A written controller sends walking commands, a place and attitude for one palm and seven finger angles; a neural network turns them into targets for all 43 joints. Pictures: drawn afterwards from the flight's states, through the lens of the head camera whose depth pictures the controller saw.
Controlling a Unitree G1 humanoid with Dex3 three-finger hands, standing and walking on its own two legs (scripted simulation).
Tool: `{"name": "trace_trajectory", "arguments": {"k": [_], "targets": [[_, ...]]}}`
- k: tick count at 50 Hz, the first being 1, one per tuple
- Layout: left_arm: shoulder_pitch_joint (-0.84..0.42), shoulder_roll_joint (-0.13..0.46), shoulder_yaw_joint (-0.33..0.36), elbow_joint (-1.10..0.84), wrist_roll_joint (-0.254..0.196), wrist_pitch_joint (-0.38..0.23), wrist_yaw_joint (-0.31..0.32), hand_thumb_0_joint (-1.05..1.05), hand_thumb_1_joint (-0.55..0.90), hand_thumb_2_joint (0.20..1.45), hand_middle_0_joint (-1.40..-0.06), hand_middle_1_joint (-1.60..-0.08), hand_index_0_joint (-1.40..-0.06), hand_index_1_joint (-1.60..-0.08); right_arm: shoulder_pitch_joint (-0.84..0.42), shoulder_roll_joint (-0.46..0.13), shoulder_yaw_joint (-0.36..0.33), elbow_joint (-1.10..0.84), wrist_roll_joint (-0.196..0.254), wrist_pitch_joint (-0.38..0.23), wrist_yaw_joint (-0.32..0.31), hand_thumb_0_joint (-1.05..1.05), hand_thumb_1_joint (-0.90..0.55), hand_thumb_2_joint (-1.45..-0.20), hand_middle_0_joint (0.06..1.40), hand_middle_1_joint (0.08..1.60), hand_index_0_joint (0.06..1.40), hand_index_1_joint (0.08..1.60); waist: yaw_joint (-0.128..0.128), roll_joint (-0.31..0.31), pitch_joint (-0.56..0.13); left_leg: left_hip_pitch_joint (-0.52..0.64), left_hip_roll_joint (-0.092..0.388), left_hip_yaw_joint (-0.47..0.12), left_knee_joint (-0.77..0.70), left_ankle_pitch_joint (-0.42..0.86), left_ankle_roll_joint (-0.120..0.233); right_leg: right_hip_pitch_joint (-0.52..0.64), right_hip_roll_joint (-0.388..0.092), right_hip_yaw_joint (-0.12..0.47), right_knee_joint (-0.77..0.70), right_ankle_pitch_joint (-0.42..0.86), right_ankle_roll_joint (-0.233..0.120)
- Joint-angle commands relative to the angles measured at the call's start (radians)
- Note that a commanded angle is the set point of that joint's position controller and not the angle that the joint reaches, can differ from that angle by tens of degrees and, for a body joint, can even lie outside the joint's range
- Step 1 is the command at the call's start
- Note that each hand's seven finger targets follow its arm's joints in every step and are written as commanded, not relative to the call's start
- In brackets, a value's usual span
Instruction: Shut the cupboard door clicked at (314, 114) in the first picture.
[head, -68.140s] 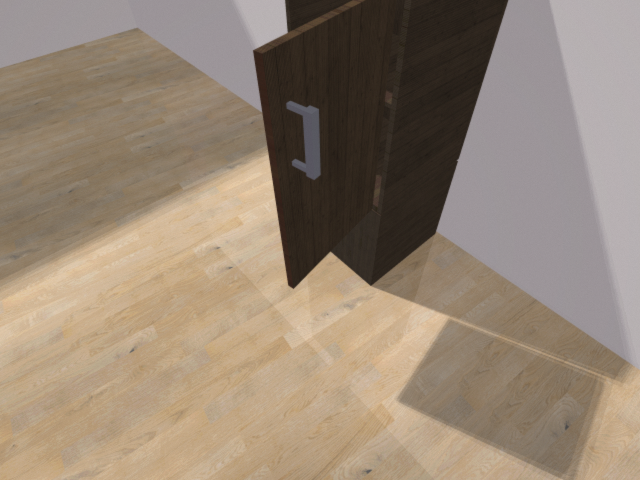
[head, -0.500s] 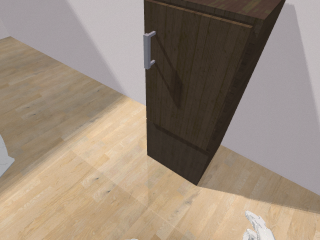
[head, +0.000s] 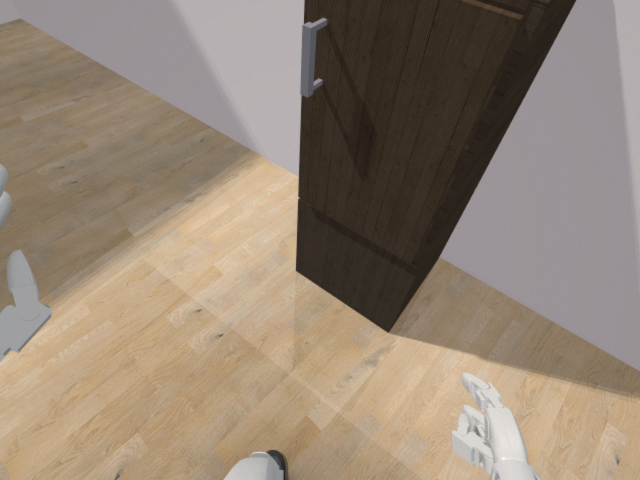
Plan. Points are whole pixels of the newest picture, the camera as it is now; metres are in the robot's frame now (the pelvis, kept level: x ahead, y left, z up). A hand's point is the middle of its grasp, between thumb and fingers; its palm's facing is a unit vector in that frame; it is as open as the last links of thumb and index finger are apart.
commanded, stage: step back with the hand held close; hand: left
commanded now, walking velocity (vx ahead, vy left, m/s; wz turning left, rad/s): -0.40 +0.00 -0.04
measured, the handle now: (314, 58) +0.81 +0.08 +0.10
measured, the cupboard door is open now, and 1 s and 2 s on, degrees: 0 0 0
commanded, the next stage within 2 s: stop stepping back and stand still in 0.14 s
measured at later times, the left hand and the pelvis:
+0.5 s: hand out of the picture +0.11 +0.27 +0.17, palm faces +0.37 -0.82 -0.44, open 7.4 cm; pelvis -0.10 +0.02 +0.01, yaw -2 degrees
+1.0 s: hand out of the picture +0.09 +0.28 +0.18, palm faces +0.39 -0.79 -0.47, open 7.4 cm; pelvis -0.11 +0.02 +0.01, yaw -1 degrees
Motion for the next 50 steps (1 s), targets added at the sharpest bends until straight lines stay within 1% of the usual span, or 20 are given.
{"name": "trace_trajectory", "arguments": {"k": [1, 2, 4, 7, 8, 10, 11, 13, 16, 21, 23, 26, 29, 32, 35, 38, 41, 44, 48, 50], "targets": [[0.058, 0.269, 0.193, -0.239, -0.015, -0.062, 0.020, 0.000, 0.900, 0.900, -0.200, -0.300, -0.200, -0.300, -0.039, -0.137, -0.065, -0.185, 0.006, -0.012, -0.011, 0.000, -0.900, -0.900, 0.200, 0.300, 0.200, 0.300, -0.031, -0.011, -0.196, 0.214, 0.004, -0.032, 0.044, -0.350, -0.041, -0.138, -0.209, 0.195, -0.243, -0.095, -0.063], [0.061, 0.282, 0.198, -0.219, -0.010, -0.056, 0.030, 0.000, 0.900, 0.900, -0.200, -0.300, -0.200, -0.300, -0.031, -0.127, -0.065, -0.176, 0.005, 0.002, -0.011, 0.000, -0.900, -0.900, 0.200, 0.300, 0.200, 0.300, -0.031, -0.082, -0.150, 0.256, -0.051, -0.001, 0.217, -0.339, -0.072, -0.277, -0.313, 0.294, -0.355, -0.227, -0.114], [0.058, 0.277, 0.200, -0.181, 0.008, -0.031, 0.046, 0.000, 0.900, 0.900, -0.200, -0.300, -0.200, -0.300, -0.032, -0.114, -0.065, -0.156, -0.015, 0.033, -0.010, 0.000, -0.900, -0.900, 0.200, 0.300, 0.200, 0.300, -0.025, -0.148, -0.098, 0.200, -0.056, -0.061, 0.431, -0.335, -0.071, -0.318, -0.409, 0.322, -0.373, -0.046, -0.183], [0.009, 0.237, 0.159, -0.117, 0.023, -0.020, 0.046, 0.000, 0.900, 0.900, -0.200, -0.300, -0.200, -0.300, -0.011, -0.113, -0.041, -0.160, -0.011, 0.048, -0.022, 0.000, -0.900, -0.900, 0.200, 0.300, 0.200, 0.300, -0.040, -0.092, -0.025, 0.125, -0.022, -0.093, 0.109, -0.295, -0.054, -0.139, -0.291, 0.170, -0.214, 0.303, -0.111], [-0.020, 0.232, 0.139, -0.123, 0.021, -0.022, 0.045, 0.000, 0.900, 0.900, -0.200, -0.300, -0.200, -0.300, -0.008, -0.134, -0.046, -0.155, -0.004, 0.045, -0.033, 0.000, -0.900, -0.900, 0.200, 0.300, 0.200, 0.300, -0.051, -0.016, -0.033, 0.161, -0.024, -0.072, -0.087, -0.114, -0.052, -0.086, -0.223, 0.090, -0.127, 0.368, -0.063], [0.008, 0.246, 0.156, -0.147, 0.014, -0.041, 0.041, 0.000, 0.900, 0.900, -0.200, -0.300, -0.200, -0.300, 0.006, -0.175, -0.079, -0.171, 0.015, 0.025, -0.039, 0.000, -0.900, -0.900, 0.200, 0.300, 0.200, 0.300, -0.018, 0.159, -0.177, 0.184, 0.147, -0.175, -0.178, 0.288, 0.012, 0.075, -0.059, 0.001, 0.024, 0.290, 0.018], [0.051, 0.243, 0.159, -0.120, 0.004, -0.037, 0.035, 0.000, 0.900, 0.900, -0.200, -0.300, -0.200, -0.300, 0.025, -0.173, -0.088, -0.176, 0.016, 0.015, -0.033, 0.000, -0.900, -0.900, 0.200, 0.300, 0.200, 0.300, -0.018, 0.114, -0.242, 0.250, 0.180, -0.189, -0.153, 0.404, 0.029, 0.065, -0.044, -0.015, 0.056, 0.195, 0.021], [0.041, 0.227, 0.147, -0.247, -0.005, -0.036, 0.018, 0.000, 0.900, 0.900, -0.200, -0.300, -0.200, -0.300, 0.011, -0.175, -0.084, -0.180, -0.018, -0.012, -0.019, 0.000, -0.900, -0.900, 0.200, 0.300, 0.200, 0.300, -0.007, 0.309, -0.287, 0.180, 0.251, -0.279, -0.254, 0.232, 0.061, 0.079, -0.028, -0.016, 0.263, -0.134, 0.019], [0.104, 0.185, 0.125, -0.304, -0.013, -0.018, 0.029, 0.000, 0.900, 0.900, -0.200, -0.300, -0.200, -0.300, 0.047, -0.169, -0.076, -0.173, 0.002, -0.048, -0.004, 0.000, -0.900, -0.900, 0.200, 0.300, 0.200, 0.300, -0.012, 0.174, -0.283, 0.310, 0.211, -0.223, -0.193, 0.087, 0.071, 0.014, -0.045, -0.038, 0.127, -0.129, 0.017], [0.068, 0.217, 0.152, -0.240, -0.004, 0.026, 0.046, 0.000, 0.900, 0.900, -0.200, -0.300, -0.200, -0.300, 0.041, -0.163, -0.041, -0.167, -0.005, -0.043, -0.017, 0.000, -0.900, -0.900, 0.200, 0.300, 0.200, 0.300, -0.040, 0.175, -0.139, 0.125, 0.082, -0.139, -0.267, -0.477, -0.027, 0.185, -0.068, -0.063, -0.186, -0.083, -0.027], [0.028, 0.246, 0.181, -0.198, -0.005, 0.032, 0.053, 0.000, 0.900, 0.900, -0.200, -0.300, -0.200, -0.300, 0.045, -0.164, -0.040, -0.154, -0.021, -0.031, -0.018, 0.000, -0.900, -0.900, 0.200, 0.300, 0.200, 0.300, -0.046, 0.171, -0.135, 0.199, 0.042, -0.107, -0.208, -0.411, -0.059, 0.104, -0.123, -0.035, -0.237, -0.118, -0.068], [0.066, 0.211, 0.140, -0.167, -0.015, 0.057, 0.052, 0.000, 0.900, 0.900, -0.200, -0.300, -0.200, -0.300, 0.034, -0.142, -0.044, -0.165, -0.003, -0.018, -0.022, 0.000, -0.900, -0.900, 0.200, 0.300, 0.200, 0.300, -0.039, 0.007, -0.160, 0.317, -0.015, -0.042, -0.065, -0.359, -0.057, -0.020, -0.166, 0.037, -0.310, -0.284, -0.096], [0.045, 0.200, 0.114, -0.138, -0.011, 0.072, 0.056, 0.000, 0.900, 0.900, -0.200, -0.300, -0.200, -0.300, 0.027, -0.139, -0.035, -0.145, -0.011, 0.012, -0.025, 0.000, -0.900, -0.900, 0.200, 0.300, 0.200, 0.300, -0.044, -0.089, -0.052, 0.265, -0.038, -0.024, 0.177, -0.296, -0.051, -0.170, -0.298, 0.170, -0.380, -0.385, -0.166], [-0.099, 0.190, 0.076, -0.085, 0.009, 0.058, 0.064, 0.000, 0.900, 0.900, -0.200, -0.300, -0.200, -0.300, 0.028, -0.152, -0.034, -0.129, -0.003, 0.013, -0.026, 0.000, -0.900, -0.900, 0.200, 0.300, 0.200, 0.300, -0.055, -0.132, 0.055, 0.181, -0.010, -0.043, 0.217, -0.299, -0.030, -0.194, -0.330, 0.165, -0.351, -0.398, -0.164], [-0.155, 0.189, 0.068, -0.077, 0.025, 0.042, 0.061, 0.000, 0.900, 0.900, -0.200, -0.300, -0.200, -0.300, 0.035, -0.172, -0.035, -0.136, 0.001, 0.002, -0.038, 0.000, -0.900, -0.900, 0.200, 0.300, 0.200, 0.300, -0.056, 0.078, 0.105, 0.224, 0.013, -0.109, -0.049, -0.380, -0.003, -0.194, -0.195, 0.031, -0.162, -0.315, -0.094], [-0.113, 0.219, 0.120, -0.150, 0.018, 0.013, 0.056, 0.000, 0.900, 0.900, -0.200, -0.300, -0.200, -0.300, 0.026, -0.168, -0.029, -0.150, -0.004, -0.029, -0.046, 0.000, -0.900, -0.900, 0.200, 0.300, 0.200, 0.300, -0.037, 0.325, 0.032, 0.116, 0.183, -0.489, -0.462, -0.801, 0.024, -0.028, -0.037, -0.064, 0.171, -0.173, -0.005], [-0.042, 0.197, 0.115, -0.181, 0.019, 0.007, 0.049, 0.000, 0.900, 0.900, -0.200, -0.300, -0.200, -0.300, 0.035, -0.148, -0.034, -0.151, -0.013, -0.050, -0.030, 0.000, -0.900, -0.900, 0.200, 0.300, 0.200, 0.300, -0.019, 0.153, -0.060, 0.137, 0.163, -0.336, -0.400, -0.575, 0.031, 0.112, -0.058, -0.070, 0.038, -0.108, -0.012], [0.060, 0.180, 0.111, -0.172, 0.013, 0.018, 0.045, 0.000, 0.900, 0.900, -0.200, -0.300, -0.200, -0.300, 0.047, -0.152, -0.032, -0.163, -0.008, -0.048, -0.018, 0.000, -0.900, -0.900, 0.200, 0.300, 0.200, 0.300, -0.028, 0.160, -0.119, 0.125, 0.056, -0.154, -0.281, -0.434, -0.022, 0.234, -0.086, -0.061, -0.161, -0.034, -0.035], [0.083, 0.202, 0.140, -0.103, -0.003, 0.032, 0.049, 0.000, 0.900, 0.900, -0.200, -0.300, -0.200, -0.300, 0.056, -0.153, -0.047, -0.157, -0.003, -0.022, -0.009, 0.000, -0.900, -0.900, 0.200, 0.300, 0.200, 0.300, -0.031, -0.036, -0.120, 0.234, -0.003, -0.080, -0.042, -0.272, -0.033, 0.055, -0.221, 0.139, -0.313, -0.165, -0.096], [0.051, 0.180, 0.110, -0.082, -0.004, 0.036, 0.052, 0.000, 0.900, 0.900, -0.200, -0.300, -0.200, -0.300, 0.057, -0.146, -0.037, -0.149, 0.003, -0.009, -0.010, 0.000, -0.900, -0.900, 0.200, 0.300, 0.200, 0.300, -0.040, -0.060, -0.075, 0.243, -0.003, -0.076, 0.018, -0.188, -0.028, 0.008, -0.267, 0.171, -0.321, -0.073, -0.114]]}}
